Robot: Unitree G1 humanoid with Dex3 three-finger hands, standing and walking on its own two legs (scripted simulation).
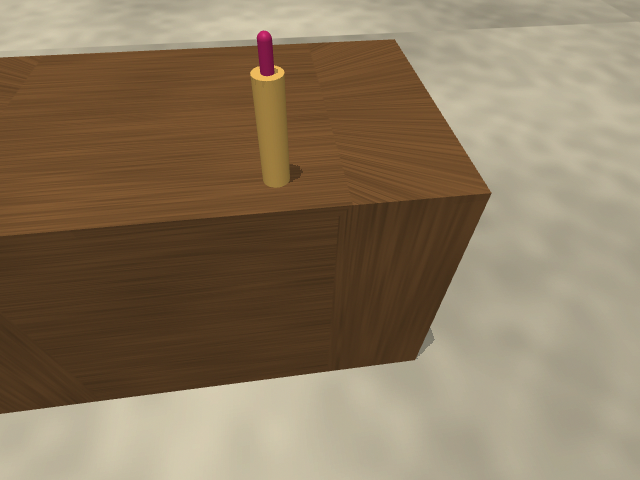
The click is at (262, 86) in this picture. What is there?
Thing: necked bottle
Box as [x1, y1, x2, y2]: [250, 31, 289, 187]
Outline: 261,31 257,35 260,65 252,69 250,75 263,181 269,186 277,187 284,185 289,180 284,73 280,67 275,66 273,64 270,34 266,31
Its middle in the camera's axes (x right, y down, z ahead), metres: -0.08 -0.19 +0.67
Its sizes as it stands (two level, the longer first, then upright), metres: 0.053 0.053 0.277
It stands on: a support 0.75 m high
